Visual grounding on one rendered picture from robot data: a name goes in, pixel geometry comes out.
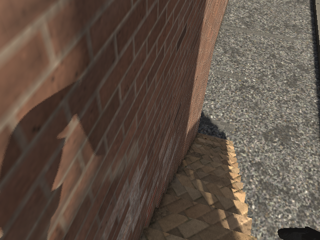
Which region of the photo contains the robot right hand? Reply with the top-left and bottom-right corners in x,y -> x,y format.
277,226 -> 320,240

